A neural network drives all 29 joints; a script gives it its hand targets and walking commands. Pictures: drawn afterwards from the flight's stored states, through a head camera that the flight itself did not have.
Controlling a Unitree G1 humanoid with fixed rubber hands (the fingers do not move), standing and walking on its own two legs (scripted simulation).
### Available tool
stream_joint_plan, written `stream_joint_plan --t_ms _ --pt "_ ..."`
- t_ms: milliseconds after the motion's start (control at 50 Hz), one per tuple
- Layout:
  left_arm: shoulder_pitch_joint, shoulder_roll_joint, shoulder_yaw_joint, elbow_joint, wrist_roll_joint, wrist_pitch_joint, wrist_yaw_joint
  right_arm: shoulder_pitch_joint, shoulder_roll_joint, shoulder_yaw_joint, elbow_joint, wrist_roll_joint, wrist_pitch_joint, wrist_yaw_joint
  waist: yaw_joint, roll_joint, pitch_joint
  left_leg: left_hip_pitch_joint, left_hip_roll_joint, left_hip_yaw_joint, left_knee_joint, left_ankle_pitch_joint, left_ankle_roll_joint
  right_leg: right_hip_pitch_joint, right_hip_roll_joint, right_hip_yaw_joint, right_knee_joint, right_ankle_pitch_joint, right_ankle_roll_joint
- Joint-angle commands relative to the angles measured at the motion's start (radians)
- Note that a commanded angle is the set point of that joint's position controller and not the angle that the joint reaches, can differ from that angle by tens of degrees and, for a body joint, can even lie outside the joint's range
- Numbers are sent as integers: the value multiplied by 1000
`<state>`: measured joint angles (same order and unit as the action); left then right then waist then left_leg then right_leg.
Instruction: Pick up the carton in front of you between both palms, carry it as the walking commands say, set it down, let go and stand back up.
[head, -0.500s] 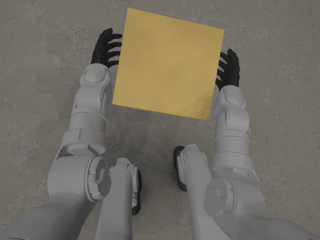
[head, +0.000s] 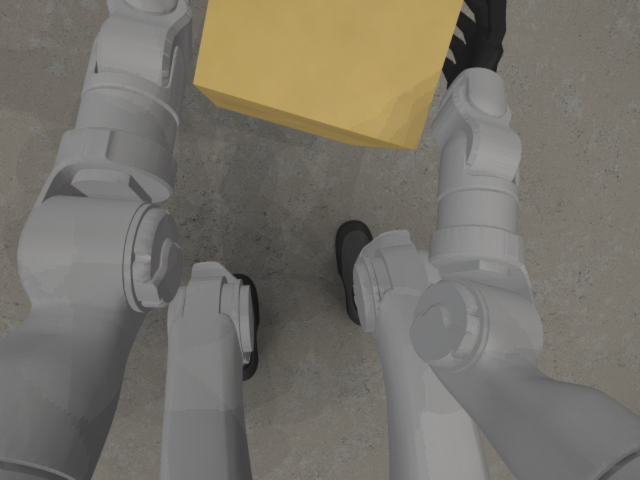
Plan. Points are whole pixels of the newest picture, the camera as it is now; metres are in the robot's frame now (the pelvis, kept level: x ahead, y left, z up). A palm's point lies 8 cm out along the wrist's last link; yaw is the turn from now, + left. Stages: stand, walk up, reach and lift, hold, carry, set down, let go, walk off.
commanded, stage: set down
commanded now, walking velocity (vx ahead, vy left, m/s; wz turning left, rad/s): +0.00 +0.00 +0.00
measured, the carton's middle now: (317, 37) +0.54 -0.07 -0.23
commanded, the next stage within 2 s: none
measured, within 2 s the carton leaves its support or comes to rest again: rests again in 0.96 s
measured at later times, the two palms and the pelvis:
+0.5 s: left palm out of the picture +0.60 +0.06 -0.24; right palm (457, 52) +0.51 -0.23 -0.21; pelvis +0.01 +0.01 -0.06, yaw -3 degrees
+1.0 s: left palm (202, 5) +0.60 +0.06 -0.25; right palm (458, 51) +0.51 -0.24 -0.22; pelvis +0.01 +0.01 -0.07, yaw -3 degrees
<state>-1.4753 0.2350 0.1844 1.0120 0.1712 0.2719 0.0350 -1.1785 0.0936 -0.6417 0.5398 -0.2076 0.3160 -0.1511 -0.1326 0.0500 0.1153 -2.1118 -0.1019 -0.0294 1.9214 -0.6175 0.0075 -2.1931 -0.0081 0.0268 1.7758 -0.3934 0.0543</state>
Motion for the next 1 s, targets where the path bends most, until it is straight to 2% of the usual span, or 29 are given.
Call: stream_joint_plan --t_ms 0,80,140,220,360,460,620,760,980 --pt "-439 -815 -280 -16 -130 -22 -225 -772 617 509 -30 136 -60 215 -74 78 -1184 347 -66 40 -190 227 2 885 105 -129 17 313 17" --pt "-498 -774 -324 -10 -173 -29 -225 -819 578 510 -28 165 -69 203 -102 102 -1195 351 -56 37 -133 260 -2 893 95 -134 72 353 12" --pt "-555 -742 -346 -34 -194 -47 -223 -744 609 476 50 178 -71 201 -104 146 -1142 312 -49 42 -104 281 -8 876 97 -128 109 392 2" --pt "-579 -685 -350 -33 -192 -68 -221 -659 625 376 186 167 -61 229 -109 205 -998 301 -30 21 -71 320 -8 728 95 -122 146 386 -1" --pt "-632 -685 -401 -97 -225 -91 -191 -651 644 369 215 222 -68 254 -99 265 -1052 469 -15 -17 -18 513 -8 594 91 -131 196 425 -3" --pt "-609 -693 -387 -71 -218 -91 -184 -645 633 349 237 220 -68 268 -103 255 -996 488 -15 -33 1 527 -4 499 85 -136 206 385 1" --pt "-601 -638 -350 -35 -199 -93 -193 -627 595 278 289 180 -74 268 -108 234 -844 353 -12 -31 4 372 7 473 83 -120 217 312 -5" --pt "-556 -568 -295 21 -144 -81 -206 -589 552 208 353 139 -76 267 -89 221 -712 263 -2 -29 -1 272 17 439 84 -109 223 243 -6" --pt "-442 -541 -232 72 -48 -58 -216 -555 493 159 407 117 -86 280 -39 212 -618 224 17 -37 18 327 17 358 96 -100 247 236 -3"
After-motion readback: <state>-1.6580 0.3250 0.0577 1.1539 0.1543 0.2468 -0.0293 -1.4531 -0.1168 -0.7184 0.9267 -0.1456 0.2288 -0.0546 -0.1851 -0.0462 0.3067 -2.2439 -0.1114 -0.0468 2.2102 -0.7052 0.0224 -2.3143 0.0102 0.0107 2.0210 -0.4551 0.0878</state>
